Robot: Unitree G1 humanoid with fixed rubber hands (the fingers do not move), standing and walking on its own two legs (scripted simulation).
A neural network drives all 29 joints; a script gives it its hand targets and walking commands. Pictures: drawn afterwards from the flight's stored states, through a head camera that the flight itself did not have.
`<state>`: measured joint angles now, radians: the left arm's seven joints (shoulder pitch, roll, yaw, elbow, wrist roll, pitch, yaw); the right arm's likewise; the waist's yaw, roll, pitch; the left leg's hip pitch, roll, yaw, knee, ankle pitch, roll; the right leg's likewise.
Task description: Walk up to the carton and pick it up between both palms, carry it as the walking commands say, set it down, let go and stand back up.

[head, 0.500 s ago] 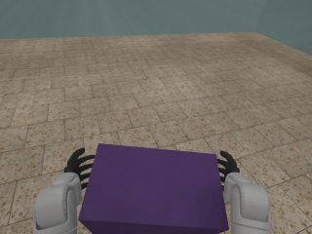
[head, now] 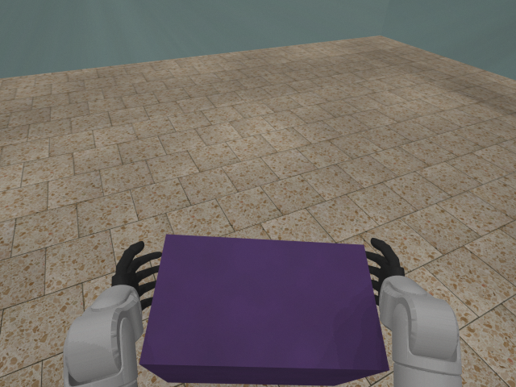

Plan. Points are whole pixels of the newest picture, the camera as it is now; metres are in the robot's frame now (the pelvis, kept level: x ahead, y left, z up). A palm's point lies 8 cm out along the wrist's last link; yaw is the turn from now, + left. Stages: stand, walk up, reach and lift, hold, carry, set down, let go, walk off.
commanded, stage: carry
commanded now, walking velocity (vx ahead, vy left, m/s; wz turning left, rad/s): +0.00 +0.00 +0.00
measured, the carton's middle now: (259, 318) +0.25 -0.01 +0.01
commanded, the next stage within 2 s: none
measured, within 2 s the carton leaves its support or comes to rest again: neither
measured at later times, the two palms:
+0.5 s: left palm (102, 322) +0.22 +0.20 +0.08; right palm (379, 309) +0.21 -0.17 +0.10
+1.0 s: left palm (121, 304) +0.24 +0.18 +0.09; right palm (387, 294) +0.23 -0.19 +0.09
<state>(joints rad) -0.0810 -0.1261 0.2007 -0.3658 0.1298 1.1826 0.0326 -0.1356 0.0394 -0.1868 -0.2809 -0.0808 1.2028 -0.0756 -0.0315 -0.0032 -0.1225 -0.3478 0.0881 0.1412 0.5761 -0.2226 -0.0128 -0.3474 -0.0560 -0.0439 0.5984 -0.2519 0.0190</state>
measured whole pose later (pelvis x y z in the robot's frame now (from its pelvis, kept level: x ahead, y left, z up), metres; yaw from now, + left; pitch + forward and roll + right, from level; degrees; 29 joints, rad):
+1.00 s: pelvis -0.02 +0.01 +0.00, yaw +0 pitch +1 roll +0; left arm -0.16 -0.10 0.20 -0.28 0.11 1.20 0.05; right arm -0.18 0.04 -0.21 -0.25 -0.12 1.21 -0.07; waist -0.02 -0.01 -0.10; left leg -0.39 0.09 0.14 0.56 -0.18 0.00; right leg -0.37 -0.07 -0.08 0.55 -0.19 0.03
